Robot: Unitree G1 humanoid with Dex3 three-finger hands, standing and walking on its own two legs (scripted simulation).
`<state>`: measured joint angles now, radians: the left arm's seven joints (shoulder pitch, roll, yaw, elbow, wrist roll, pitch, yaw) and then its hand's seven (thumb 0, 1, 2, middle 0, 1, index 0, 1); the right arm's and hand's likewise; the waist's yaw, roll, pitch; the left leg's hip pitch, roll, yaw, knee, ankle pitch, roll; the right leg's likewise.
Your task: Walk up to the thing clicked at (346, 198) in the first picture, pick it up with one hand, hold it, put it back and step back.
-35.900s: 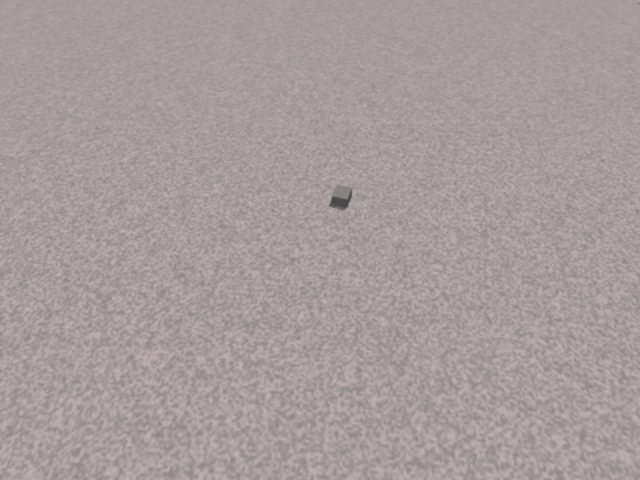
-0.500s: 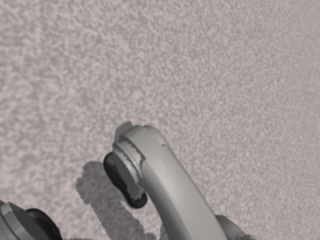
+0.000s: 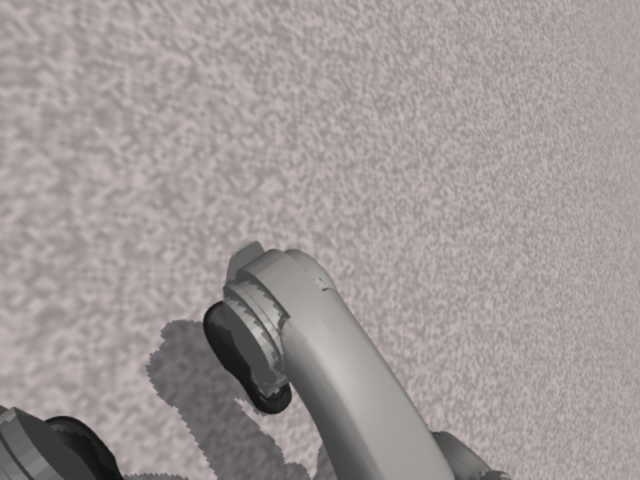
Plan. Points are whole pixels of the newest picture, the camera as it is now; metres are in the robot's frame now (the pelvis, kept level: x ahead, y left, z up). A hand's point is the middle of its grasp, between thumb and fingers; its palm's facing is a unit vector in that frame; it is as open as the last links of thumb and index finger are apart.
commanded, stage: open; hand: left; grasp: from above
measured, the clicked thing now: out of the picture +0.54 +0.29 -0.29
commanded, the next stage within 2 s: withdraw in 0.34 s
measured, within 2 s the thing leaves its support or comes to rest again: neither
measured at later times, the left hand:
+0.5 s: hand out of the picture +0.53 +0.26 -0.26, palm faces -0.43 -0.12 -0.89, open 14.0 cm
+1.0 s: hand out of the picture +0.52 +0.30 -0.07, palm faces -0.41 -0.11 -0.90, open 13.6 cm
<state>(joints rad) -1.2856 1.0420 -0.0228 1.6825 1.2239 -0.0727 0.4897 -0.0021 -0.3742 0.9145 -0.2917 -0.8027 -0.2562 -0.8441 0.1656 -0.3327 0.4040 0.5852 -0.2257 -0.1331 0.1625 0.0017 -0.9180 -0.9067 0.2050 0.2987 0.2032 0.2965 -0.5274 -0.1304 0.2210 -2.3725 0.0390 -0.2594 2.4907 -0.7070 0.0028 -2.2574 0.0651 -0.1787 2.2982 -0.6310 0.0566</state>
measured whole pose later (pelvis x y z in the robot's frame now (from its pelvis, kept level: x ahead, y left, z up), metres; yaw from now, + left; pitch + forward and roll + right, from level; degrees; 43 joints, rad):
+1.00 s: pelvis +0.00 -0.01 +0.04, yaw +5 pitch +34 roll -11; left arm -1.15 0.75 -0.08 1.29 1.08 0.16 0.11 0.00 -0.44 0.92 -0.22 -0.88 -0.19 -0.90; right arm 0.21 -0.33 0.17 0.57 -0.10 0.05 0.19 0.00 -0.92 -0.91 0.20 0.30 0.20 0.30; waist -0.34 0.06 -0.02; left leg -2.27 0.04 -0.17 2.34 -0.68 0.00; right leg -2.19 0.04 -0.12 2.21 -0.64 0.03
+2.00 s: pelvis +0.00 -0.01 +0.08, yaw +10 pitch +36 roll -7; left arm -0.79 0.56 0.02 0.86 0.82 0.06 0.07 0.00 0.41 1.13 -0.29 -0.69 -0.27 -0.71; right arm 0.24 -0.30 0.03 0.59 -0.04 0.12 0.09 0.00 -0.90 -0.90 0.21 0.30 0.20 0.30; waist -0.19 0.06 -0.15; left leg -2.16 0.01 -0.11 2.18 -0.66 0.00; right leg -2.09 0.00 -0.07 2.10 -0.65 0.03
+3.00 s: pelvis +0.08 +0.02 +0.40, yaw +16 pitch +11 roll -3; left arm 0.49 0.22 0.04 -0.10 -0.07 0.45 0.06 0.01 0.90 0.90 -0.20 -0.30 -0.20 -0.30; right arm 0.30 -0.21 0.04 0.52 0.03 -0.16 -0.18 0.01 -0.91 -0.90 0.21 0.30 0.20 0.30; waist -0.06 0.05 -0.19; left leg -0.73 0.03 -0.05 1.01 -0.48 0.00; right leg -0.66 0.00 -0.05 0.93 -0.46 0.02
